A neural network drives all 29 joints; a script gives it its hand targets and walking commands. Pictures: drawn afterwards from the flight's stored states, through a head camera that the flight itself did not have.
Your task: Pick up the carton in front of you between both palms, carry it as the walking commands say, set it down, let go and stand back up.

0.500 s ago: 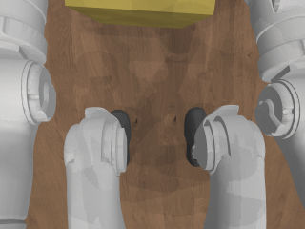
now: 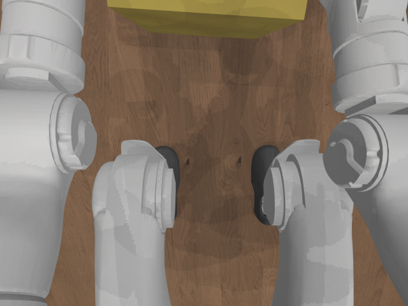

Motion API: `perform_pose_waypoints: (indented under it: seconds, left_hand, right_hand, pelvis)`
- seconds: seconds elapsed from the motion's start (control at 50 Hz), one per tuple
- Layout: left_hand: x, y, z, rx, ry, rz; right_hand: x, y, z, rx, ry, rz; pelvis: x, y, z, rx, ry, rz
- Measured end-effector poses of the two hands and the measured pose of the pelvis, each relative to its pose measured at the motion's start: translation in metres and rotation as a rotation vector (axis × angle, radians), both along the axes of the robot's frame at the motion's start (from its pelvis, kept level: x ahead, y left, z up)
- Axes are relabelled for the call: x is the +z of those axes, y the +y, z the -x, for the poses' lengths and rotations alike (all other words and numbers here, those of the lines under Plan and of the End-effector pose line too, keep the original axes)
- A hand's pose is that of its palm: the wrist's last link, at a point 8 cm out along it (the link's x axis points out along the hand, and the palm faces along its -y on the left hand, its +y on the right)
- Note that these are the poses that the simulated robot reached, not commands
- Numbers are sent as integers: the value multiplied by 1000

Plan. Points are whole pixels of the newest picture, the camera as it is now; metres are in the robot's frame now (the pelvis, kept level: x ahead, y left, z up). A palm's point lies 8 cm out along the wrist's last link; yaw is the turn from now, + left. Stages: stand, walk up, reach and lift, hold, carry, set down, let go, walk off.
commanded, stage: reach and lift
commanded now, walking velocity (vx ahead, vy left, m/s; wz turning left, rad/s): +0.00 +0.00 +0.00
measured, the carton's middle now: out of the picture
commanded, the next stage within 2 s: none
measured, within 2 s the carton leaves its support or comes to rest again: leaves its support in 0.06 s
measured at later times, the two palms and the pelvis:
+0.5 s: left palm out of the picture +0.51 +0.18 +0.03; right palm out of the picture +0.51 -0.12 +0.03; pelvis -0.02 -0.01 +0.10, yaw +2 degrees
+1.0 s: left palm out of the picture +0.47 +0.17 +0.17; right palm out of the picture +0.48 -0.12 +0.17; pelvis +0.02 -0.01 +0.21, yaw +3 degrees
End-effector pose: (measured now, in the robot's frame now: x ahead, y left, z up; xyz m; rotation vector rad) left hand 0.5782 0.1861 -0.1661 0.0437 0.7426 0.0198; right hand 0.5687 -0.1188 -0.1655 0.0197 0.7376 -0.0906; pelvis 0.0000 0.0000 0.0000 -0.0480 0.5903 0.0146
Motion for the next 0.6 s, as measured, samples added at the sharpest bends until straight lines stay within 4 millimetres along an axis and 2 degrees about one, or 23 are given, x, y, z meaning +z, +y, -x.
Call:
perform_pose_waypoints:
  seconds: [0.06, 0.12, 0.3, 0.4, 0.6]
  left_hand:
    - [4, -3, 5, 13, -1, -12]
    - [20, -5, 10, 53, -19, -27]
    - [124, 1, 35, 107, -52, 2]
    - [169, -1, 54, 105, -29, -4]
    - [215, -8, 71, 110, -44, -1]
  right_hand:
    - [7, 0, 1, -23, -2, 15]
    - [26, 2, 4, -42, -24, 21]
    - [122, 8, 28, -46, -61, -8]
    - [166, 7, 46, -41, -38, 3]
    - [217, -1, 61, -42, -53, 8]
  pelvis:
    - [2, 0, -2, 3, 19, 0]
    - [8, -2, -3, 7, 29, -1]
    - [46, -8, 4, 26, 107, -3]
    - [76, -10, 11, 33, 143, -2]
    - [116, -10, 19, 29, 169, -7]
